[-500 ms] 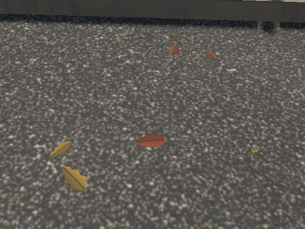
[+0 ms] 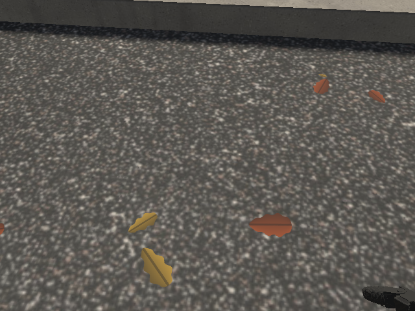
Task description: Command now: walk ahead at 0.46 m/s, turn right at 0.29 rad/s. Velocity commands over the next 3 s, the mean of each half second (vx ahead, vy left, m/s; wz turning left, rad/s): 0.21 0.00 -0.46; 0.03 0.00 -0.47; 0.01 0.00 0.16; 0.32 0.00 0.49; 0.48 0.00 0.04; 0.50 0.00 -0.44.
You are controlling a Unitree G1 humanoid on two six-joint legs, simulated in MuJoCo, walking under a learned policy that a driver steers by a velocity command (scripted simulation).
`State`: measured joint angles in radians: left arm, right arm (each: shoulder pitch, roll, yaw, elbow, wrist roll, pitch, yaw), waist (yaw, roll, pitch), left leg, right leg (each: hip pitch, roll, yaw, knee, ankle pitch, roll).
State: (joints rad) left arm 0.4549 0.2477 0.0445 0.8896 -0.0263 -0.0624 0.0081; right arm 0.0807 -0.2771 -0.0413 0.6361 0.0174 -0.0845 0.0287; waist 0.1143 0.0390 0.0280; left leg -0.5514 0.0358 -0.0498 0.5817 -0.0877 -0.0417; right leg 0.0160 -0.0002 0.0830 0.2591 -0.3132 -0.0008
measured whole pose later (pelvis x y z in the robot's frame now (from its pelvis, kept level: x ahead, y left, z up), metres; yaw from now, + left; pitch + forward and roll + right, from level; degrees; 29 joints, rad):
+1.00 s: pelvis +0.20 +0.02 -0.01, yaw -31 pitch +0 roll +0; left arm 0.14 0.31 0.05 0.62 0.01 0.04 0.02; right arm 0.17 -0.28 -0.05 0.75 -0.03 0.00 0.01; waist 0.00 -0.04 0.04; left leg -0.28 -0.01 -0.02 0.54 -0.27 0.00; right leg -0.39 0.08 0.15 0.65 -0.36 0.00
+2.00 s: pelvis +0.31 -0.03 -0.01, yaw -7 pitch +2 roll -1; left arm 0.12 0.28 0.06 0.69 0.00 -0.12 -0.02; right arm 0.37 -0.31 -0.07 0.72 0.02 -0.02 -0.02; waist -0.05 0.03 -0.02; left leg -0.20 -0.07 -0.22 0.69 -0.45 0.04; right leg -0.33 0.05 0.03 0.48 -0.18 -0.01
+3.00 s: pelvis +0.82 -0.12 -0.03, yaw -24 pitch +1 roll +2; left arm 0.08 0.29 0.05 0.63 -0.02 -0.03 -0.04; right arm 0.32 -0.30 -0.06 0.83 0.01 -0.05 0.00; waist -0.05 -0.01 0.08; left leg -0.08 0.07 0.15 0.87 -0.53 -0.02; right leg -0.51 0.02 -0.06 0.65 -0.15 -0.10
